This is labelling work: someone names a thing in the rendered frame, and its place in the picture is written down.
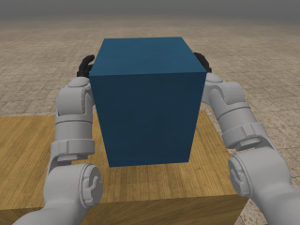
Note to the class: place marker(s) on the left robot forearm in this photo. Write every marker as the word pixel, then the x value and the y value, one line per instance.
pixel 73 137

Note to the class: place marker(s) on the robot left hand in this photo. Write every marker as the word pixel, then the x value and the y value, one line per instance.
pixel 84 68

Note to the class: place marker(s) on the robot right upper arm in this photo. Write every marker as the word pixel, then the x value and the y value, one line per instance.
pixel 261 175

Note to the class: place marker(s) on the pedestal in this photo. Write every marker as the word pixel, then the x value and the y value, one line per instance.
pixel 197 192

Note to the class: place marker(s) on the carton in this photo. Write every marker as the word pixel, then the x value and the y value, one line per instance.
pixel 148 93

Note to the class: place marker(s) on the right robot forearm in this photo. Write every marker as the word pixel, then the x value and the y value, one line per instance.
pixel 240 129

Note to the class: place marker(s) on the robot left upper arm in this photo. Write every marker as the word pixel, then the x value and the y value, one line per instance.
pixel 69 193

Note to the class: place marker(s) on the robot right hand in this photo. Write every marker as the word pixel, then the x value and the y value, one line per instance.
pixel 203 61

